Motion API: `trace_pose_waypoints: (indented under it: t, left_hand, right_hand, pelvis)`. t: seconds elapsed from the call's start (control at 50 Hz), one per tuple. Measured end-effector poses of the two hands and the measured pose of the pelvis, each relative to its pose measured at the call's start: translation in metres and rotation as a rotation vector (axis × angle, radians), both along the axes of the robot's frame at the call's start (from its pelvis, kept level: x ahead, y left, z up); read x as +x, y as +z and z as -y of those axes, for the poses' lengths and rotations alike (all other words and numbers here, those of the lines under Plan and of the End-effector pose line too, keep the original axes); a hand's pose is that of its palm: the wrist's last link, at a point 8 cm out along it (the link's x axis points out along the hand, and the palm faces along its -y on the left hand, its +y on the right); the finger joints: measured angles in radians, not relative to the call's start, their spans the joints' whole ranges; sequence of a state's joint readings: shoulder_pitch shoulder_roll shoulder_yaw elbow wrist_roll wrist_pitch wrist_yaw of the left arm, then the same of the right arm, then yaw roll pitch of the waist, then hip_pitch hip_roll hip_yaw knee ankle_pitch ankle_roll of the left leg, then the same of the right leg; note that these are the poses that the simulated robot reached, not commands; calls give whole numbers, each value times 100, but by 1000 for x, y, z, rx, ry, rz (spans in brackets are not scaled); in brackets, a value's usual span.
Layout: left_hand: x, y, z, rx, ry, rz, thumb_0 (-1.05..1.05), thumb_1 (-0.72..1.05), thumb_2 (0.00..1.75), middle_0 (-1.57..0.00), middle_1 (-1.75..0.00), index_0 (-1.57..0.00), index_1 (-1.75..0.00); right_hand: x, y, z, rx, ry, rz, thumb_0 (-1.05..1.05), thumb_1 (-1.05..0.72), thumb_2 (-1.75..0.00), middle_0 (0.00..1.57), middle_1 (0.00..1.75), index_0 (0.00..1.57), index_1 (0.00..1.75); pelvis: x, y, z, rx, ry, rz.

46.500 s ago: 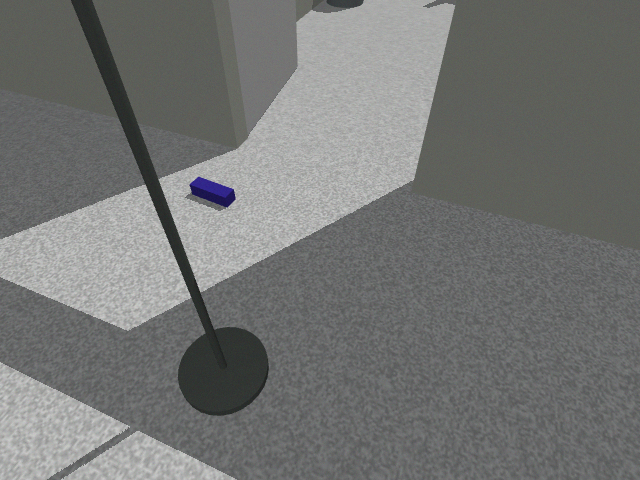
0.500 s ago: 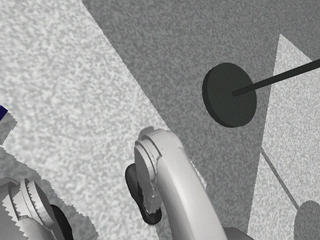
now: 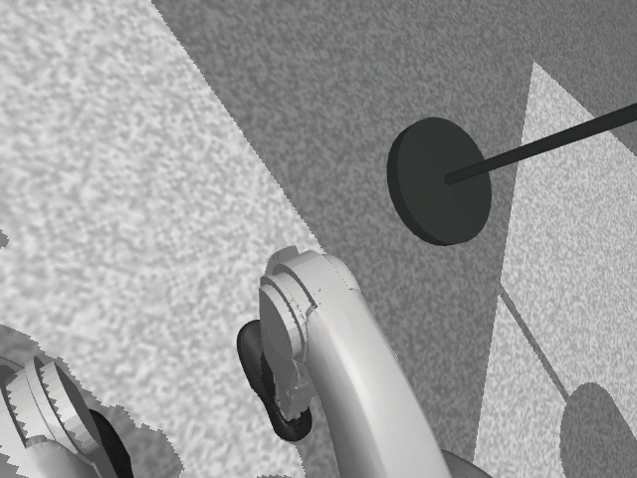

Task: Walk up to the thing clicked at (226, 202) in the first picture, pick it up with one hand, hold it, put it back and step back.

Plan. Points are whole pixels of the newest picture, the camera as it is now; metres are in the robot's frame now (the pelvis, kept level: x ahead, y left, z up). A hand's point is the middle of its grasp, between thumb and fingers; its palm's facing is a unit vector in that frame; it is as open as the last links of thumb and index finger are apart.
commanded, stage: rest palm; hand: left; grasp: from above
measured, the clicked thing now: out of the picture +0.42 +0.31 -0.28
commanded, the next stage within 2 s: close in 0.44 s
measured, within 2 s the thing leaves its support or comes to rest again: neither
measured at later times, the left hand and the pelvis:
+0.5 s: hand out of the picture +0.41 +0.32 -0.26, palm faces -0.26 -0.37 -0.89, open 13.8 cm; pelvis +0.00 +0.00 +0.01, yaw -1 degrees
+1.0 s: hand out of the picture +0.42 +0.31 -0.26, palm faces -0.25 -0.37 -0.89, open 12.6 cm; pelvis +0.00 +0.00 +0.01, yaw -1 degrees
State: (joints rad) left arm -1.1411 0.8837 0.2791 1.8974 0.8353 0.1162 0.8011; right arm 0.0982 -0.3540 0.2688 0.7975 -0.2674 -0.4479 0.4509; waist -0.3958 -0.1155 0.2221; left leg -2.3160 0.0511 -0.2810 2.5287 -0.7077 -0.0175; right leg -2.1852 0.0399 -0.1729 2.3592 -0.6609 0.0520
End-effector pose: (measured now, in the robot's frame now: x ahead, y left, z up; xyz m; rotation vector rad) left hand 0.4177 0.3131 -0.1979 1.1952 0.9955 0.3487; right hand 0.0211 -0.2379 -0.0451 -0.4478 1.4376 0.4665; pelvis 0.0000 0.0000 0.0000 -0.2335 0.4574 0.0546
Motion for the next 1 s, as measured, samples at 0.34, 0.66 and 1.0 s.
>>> trace_pose_waypoints:
  t: [0.34, 0.66, 1.0]
  left_hand:
    - [-6, -3, -15, 15, 12, -12, 0, -49, 95, -16, -100, -14, -100]
    - [-6, -1, -14, 14, 10, -4, 0, -46, 95, -19, -97, -16, -99]
    - [3, -1, 0, 16, 28, -5, 0, -30, 82, -32, -86, -31, -87]
  right_hand:
    - [2, 14, -2, -24, 24, 4, 0, -92, -91, 20, 30, 19, 30]
    - [6, 19, -4, -23, 36, 21, 0, -92, -91, 20, 30, 19, 30]
    - [-6, 26, 2, -37, 17, 0, 0, -91, -90, 20, 30, 19, 30]
  pelvis:
    - [-2, 5, -3, -20, 0, 6]
    - [-3, 9, -4, -27, 2, 10]
    - [-4, 11, -2, -23, 1, 11]
